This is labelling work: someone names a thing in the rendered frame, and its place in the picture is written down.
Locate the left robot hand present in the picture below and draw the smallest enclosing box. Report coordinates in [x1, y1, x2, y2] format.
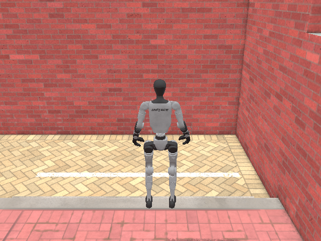
[132, 137, 144, 147]

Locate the right robot upper arm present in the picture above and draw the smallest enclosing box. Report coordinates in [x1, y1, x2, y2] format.
[171, 101, 185, 129]

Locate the robot left forearm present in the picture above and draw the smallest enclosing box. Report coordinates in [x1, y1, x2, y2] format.
[133, 122, 141, 139]

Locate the right robot hand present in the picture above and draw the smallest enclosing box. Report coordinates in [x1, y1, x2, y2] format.
[179, 135, 190, 145]

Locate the left robot thigh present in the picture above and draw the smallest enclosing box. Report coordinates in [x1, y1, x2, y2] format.
[143, 140, 154, 176]

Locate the right robot foot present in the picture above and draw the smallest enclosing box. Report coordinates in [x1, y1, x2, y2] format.
[169, 195, 176, 208]

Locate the robot right forearm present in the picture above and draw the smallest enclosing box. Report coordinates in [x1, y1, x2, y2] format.
[180, 121, 190, 138]

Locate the left robot upper arm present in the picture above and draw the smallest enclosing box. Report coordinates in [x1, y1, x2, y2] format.
[136, 101, 149, 129]

